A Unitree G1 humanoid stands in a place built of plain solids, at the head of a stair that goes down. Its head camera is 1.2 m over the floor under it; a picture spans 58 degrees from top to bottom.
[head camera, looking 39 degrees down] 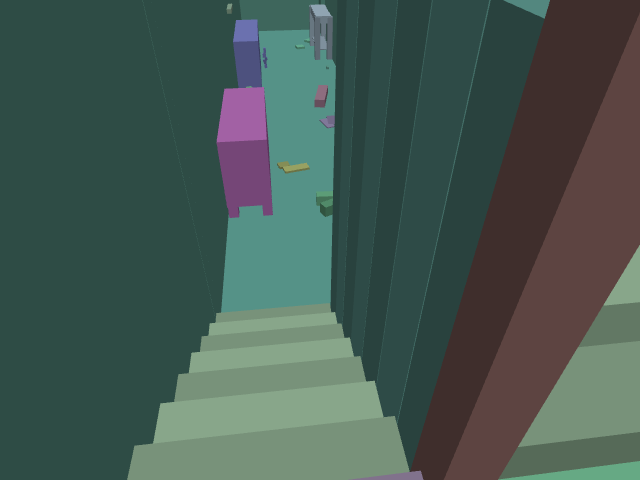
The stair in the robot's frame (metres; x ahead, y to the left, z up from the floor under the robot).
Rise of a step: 0.18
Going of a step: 0.25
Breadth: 0.85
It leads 7 degrees to the left of straight ahead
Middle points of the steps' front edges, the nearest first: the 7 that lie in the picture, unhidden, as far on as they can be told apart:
0.71 0.17 -0.18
0.96 0.20 -0.35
1.21 0.23 -0.53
1.46 0.26 -0.71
1.71 0.29 -0.88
1.95 0.32 -1.06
2.20 0.35 -1.24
